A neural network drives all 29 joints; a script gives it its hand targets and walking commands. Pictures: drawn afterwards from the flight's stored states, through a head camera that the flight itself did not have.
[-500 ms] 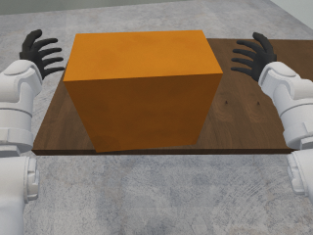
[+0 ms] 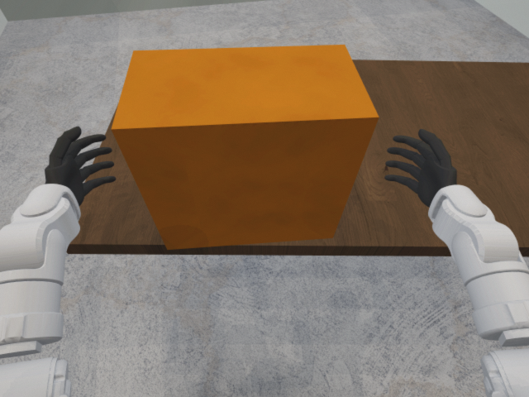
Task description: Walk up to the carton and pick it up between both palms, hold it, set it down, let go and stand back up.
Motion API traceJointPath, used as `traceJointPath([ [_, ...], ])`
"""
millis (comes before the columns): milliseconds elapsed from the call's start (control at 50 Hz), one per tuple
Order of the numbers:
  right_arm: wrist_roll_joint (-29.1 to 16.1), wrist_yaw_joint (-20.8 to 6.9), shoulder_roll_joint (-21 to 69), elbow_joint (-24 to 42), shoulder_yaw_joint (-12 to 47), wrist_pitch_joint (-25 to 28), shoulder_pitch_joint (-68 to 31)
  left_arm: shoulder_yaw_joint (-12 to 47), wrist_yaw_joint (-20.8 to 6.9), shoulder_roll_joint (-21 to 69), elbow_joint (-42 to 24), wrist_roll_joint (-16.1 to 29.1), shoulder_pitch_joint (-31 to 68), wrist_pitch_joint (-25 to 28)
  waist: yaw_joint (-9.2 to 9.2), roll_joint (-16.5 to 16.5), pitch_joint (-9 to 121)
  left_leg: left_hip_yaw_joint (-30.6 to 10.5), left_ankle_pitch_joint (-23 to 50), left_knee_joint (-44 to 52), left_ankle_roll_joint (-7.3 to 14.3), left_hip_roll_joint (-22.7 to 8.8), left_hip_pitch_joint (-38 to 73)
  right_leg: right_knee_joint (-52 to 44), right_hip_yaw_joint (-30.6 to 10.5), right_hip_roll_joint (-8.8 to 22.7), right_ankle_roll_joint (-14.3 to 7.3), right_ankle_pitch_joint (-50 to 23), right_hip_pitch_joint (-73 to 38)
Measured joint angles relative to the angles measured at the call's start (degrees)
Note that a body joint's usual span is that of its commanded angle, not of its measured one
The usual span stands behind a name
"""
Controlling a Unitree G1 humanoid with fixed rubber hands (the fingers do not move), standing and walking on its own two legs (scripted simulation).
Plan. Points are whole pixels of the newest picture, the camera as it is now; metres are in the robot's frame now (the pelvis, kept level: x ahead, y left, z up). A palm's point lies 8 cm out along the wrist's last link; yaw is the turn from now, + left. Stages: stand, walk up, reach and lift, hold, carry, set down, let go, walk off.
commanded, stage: set down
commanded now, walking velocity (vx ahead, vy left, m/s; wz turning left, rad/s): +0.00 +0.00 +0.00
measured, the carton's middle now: (247, 157) +0.47 +0.04 +0.07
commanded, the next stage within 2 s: none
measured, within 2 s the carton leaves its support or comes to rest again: neither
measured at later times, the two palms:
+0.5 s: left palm (81, 252) +0.30 +0.27 +0.06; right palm (434, 247) +0.31 -0.23 +0.05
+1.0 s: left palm (93, 279) +0.29 +0.27 +0.01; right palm (430, 269) +0.29 -0.24 +0.01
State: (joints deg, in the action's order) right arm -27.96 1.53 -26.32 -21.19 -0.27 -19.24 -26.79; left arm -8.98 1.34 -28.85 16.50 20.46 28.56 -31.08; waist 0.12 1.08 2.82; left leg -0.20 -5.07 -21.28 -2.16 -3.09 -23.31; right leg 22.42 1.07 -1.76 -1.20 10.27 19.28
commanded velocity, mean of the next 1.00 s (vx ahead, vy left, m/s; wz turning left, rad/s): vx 0.00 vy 0.00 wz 0.00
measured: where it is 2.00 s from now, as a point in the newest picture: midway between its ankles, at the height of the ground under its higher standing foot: outside the picture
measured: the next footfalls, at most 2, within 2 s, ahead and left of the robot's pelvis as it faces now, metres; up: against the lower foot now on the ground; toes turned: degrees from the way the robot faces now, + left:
none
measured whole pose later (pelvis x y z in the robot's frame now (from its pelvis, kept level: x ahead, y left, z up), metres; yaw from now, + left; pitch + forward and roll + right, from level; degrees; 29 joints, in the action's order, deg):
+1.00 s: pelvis +0.04 +0.00 +0.00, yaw +0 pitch +1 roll +0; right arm -16.5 -1.1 -20.0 -22.0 0.0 -1.5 2.5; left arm 2.9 2.6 -24.1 21.0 24.5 -2.0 -4.2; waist 1.3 0.2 2.0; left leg 0.9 -11.2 -22.9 -1.1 -1.9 -12.9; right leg 23.5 0.1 -0.5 -1.1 15.9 8.8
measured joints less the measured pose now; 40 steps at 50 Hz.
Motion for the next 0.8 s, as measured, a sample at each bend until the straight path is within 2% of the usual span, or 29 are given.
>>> traceJointPath([
  [160,1.8,-1.1,1.8,2.6,-1.7,1.8,5.4,0.9,0.3,1.5,-2.0,0.5,-5.7,3.5,0.58,0.2,-0.8,0.1,-0.1,-0.1,0.1,0.2,1.0,0.7,-0.1,0.2,0.0,0.5,-0.8],
  [540,5.4,-2.8,5.3,10.6,-2.2,12.5,25.4,3.1,0.1,6.5,-8.7,-0.9,-25.9,17.2,0.95,-0.9,-2.8,0.8,-2.3,0.5,0.3,0.8,7.1,-0.2,-0.7,0.9,0.4,2.4,-6.8],
  [800,6.0,-3.8,6.0,10.2,-0.4,19.7,35.0,5.2,-0.9,8.2,-5.7,-2.5,-35.2,28.9,0.93,-1.1,-2.5,1.1,-4.1,1.5,0.4,1.2,12.8,-1.7,-0.9,1.3,0.5,4.0,-12.7],
])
